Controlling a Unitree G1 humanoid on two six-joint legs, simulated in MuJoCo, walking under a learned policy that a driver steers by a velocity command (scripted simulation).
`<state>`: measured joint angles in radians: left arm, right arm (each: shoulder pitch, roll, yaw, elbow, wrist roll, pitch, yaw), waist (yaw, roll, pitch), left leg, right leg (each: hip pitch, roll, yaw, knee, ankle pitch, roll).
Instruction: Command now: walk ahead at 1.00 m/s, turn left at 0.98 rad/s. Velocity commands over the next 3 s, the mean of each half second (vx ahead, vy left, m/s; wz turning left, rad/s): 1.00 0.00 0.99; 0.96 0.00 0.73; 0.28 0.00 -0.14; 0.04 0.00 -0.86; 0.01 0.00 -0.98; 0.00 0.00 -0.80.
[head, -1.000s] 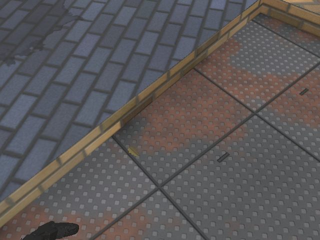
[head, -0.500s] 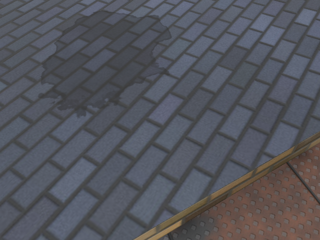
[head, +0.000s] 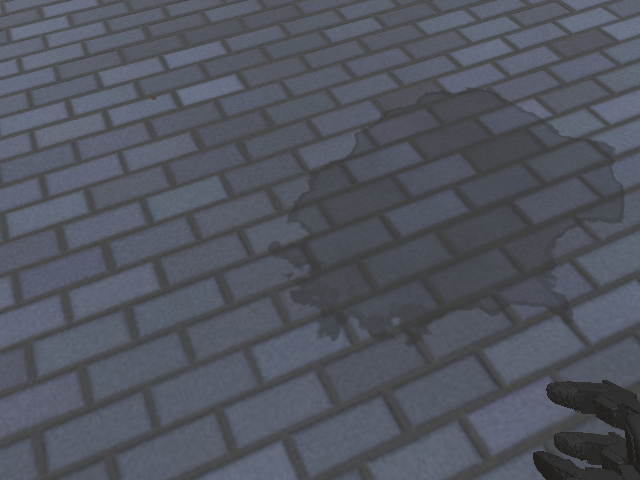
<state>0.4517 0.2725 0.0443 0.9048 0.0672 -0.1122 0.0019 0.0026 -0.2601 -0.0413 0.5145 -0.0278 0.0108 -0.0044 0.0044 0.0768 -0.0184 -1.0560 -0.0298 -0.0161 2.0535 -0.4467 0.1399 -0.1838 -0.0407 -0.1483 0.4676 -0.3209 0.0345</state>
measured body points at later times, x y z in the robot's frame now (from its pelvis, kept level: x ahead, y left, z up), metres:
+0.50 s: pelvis +0.44 +0.05 +0.13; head +0.48 +0.05 +0.58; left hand +0.66 +0.34 +0.16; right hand +0.55 -0.23 +0.01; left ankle +0.26 +0.06 -0.59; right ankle +0.66 -0.03 -0.54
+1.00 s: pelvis +0.83 +0.27 +0.11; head +0.86 +0.30 +0.56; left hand +0.56 +0.36 -0.01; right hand +1.16 +0.35 +0.06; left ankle +0.88 +0.40 -0.60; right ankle +0.72 -0.01 -0.54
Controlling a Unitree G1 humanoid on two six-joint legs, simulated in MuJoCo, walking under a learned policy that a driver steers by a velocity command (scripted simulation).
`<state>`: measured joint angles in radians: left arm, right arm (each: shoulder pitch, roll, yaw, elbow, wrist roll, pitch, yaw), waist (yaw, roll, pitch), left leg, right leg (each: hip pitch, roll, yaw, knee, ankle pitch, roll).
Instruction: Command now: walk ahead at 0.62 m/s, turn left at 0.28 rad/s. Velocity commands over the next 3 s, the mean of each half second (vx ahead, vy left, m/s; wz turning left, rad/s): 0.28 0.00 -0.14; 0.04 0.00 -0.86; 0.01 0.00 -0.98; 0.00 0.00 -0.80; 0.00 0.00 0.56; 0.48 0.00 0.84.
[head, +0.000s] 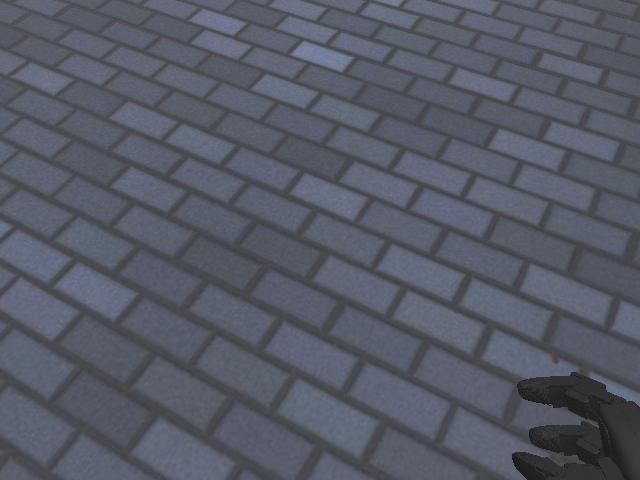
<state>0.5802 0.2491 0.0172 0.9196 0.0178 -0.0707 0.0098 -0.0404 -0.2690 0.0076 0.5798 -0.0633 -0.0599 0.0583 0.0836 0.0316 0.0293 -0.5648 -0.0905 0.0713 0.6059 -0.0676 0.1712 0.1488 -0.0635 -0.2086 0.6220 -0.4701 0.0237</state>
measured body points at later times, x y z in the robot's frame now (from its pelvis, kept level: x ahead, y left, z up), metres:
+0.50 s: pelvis +0.29 -0.05 +0.01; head +0.34 -0.06 +0.46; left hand +0.49 +0.20 -0.08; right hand +0.41 -0.34 -0.10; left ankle +0.18 +0.07 -0.61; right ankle +0.41 -0.13 -0.71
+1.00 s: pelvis +0.39 -0.01 +0.03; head +0.43 -0.01 +0.48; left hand +0.69 +0.16 -0.05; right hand +0.39 -0.34 -0.04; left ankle +0.49 +0.07 -0.70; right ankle +0.36 -0.12 -0.64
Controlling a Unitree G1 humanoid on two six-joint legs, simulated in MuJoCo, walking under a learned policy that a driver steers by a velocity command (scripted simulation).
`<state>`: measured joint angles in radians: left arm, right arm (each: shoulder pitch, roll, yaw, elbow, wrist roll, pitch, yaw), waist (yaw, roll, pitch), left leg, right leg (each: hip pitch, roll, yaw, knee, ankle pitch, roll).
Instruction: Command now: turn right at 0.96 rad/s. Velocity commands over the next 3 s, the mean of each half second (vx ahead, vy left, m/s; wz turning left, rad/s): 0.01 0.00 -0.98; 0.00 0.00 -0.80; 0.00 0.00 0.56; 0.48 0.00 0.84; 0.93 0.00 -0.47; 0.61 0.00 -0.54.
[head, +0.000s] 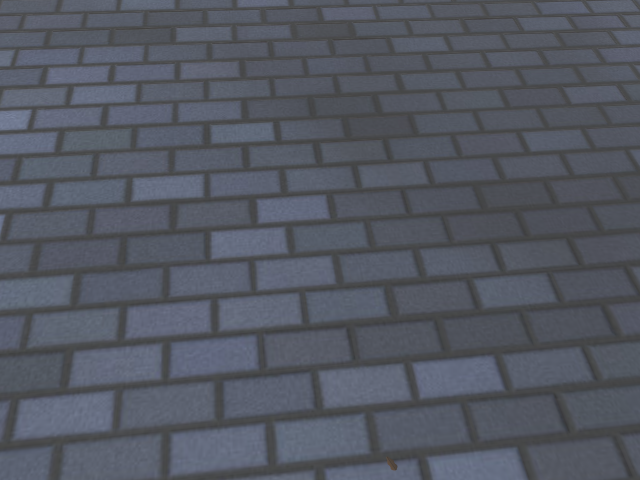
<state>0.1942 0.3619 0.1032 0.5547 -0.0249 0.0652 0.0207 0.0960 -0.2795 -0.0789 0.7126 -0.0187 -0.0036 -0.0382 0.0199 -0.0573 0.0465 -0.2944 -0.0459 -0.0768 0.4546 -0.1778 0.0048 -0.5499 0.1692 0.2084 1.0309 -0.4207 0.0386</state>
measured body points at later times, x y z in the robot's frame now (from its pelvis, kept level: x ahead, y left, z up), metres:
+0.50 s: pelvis +0.00 -0.04 +0.00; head +0.04 -0.10 +0.44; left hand +0.28 +0.14 -0.07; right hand +0.01 -0.38 -0.11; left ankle +0.05 +0.11 -0.65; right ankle -0.03 -0.13 -0.74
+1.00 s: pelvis +0.05 -0.04 +0.00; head +0.09 -0.06 +0.45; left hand +0.39 -0.02 -0.09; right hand -0.08 -0.33 -0.09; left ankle +0.16 +0.01 -0.74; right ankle -0.08 -0.11 -0.67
